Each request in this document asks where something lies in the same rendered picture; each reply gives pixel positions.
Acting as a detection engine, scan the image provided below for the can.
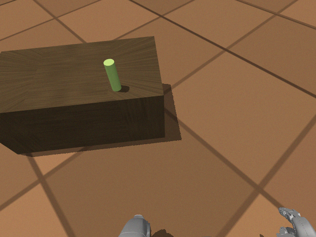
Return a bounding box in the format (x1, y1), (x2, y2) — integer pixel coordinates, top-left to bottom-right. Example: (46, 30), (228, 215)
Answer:
(104, 59), (121, 91)

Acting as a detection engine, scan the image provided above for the right robot hand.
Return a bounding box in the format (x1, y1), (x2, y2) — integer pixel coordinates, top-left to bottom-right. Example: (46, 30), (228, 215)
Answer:
(276, 207), (316, 237)

